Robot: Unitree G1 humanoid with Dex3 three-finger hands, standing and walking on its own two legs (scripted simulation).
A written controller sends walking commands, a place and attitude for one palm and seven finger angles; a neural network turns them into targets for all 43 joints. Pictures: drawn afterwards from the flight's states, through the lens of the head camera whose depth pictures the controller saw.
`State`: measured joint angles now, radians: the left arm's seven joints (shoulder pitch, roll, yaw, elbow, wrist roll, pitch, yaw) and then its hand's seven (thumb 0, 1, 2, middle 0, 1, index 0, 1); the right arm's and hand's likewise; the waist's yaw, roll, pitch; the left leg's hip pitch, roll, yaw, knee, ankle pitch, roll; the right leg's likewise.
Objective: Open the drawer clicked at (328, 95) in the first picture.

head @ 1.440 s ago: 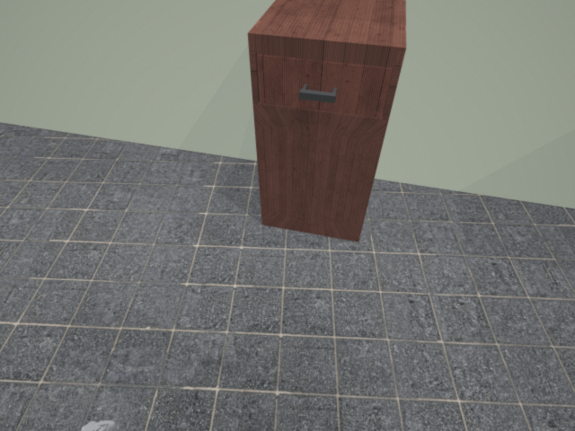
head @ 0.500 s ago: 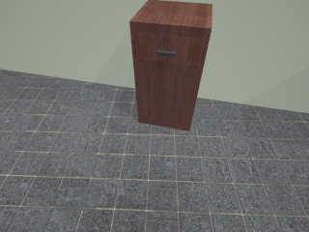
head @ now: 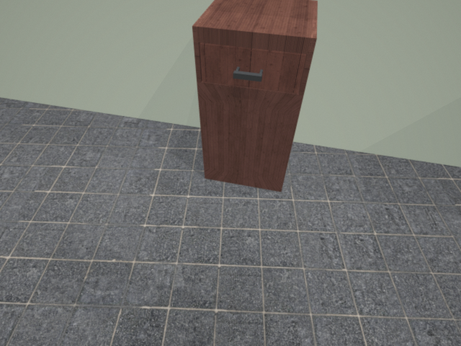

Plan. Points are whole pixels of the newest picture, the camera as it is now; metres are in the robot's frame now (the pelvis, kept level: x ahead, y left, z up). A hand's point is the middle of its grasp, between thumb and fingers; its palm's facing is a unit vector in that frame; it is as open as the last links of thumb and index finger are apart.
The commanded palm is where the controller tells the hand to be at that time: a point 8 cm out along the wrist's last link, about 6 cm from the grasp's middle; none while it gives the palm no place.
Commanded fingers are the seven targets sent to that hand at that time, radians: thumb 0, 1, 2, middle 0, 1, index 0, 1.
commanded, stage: walk to a spot facing it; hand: left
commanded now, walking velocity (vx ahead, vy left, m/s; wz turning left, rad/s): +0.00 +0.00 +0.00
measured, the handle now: (248, 73) +1.08 -0.01 -0.06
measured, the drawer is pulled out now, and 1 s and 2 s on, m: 0.00 0.00 0.00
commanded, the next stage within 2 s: take the last steps up to it in 0.66 s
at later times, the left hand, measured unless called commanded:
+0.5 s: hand out of the picture +0.06 +0.17 -0.19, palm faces -0.07 -0.98 -0.20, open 7.4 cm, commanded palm none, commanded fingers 0.00 0.90 0.90 -0.20 -0.30 -0.20 -0.30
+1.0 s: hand (147, 279) +0.30 +0.22 -0.19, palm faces -0.24 -0.96 -0.18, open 7.4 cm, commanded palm none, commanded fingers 0.00 0.90 0.90 -0.20 -0.30 -0.20 -0.30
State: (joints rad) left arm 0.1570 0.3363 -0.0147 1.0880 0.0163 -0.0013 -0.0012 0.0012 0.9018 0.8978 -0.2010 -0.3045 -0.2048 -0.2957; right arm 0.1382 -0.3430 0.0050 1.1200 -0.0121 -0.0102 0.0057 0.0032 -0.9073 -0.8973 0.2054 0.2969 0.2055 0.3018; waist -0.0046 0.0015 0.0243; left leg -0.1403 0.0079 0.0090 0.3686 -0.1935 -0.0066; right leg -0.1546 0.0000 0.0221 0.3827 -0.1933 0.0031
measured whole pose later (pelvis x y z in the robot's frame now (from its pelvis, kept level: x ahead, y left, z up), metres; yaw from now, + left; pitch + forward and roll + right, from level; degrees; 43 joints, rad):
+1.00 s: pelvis +0.24 +0.04 -0.01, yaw -17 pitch +0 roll -1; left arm 0.31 0.21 0.07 1.05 0.04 -0.01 0.00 0.00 0.91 0.90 -0.19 -0.30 -0.20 -0.29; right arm 0.21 -0.14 -0.05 1.01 -0.02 -0.08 -0.03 -0.02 -0.95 -0.90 0.21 0.30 0.21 0.30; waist 0.01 -0.05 0.01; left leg -0.29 0.04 0.18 0.51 -0.22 0.07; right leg -0.45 -0.05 -0.04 1.15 -0.34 -0.01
